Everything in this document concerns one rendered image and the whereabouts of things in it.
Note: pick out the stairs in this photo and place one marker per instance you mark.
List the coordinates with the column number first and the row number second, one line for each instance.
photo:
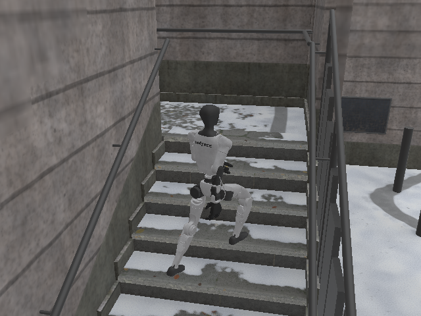
column 248, row 271

